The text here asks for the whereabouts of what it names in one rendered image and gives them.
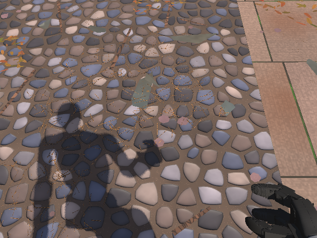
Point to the right robot hand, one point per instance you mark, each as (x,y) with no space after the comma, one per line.
(301,222)

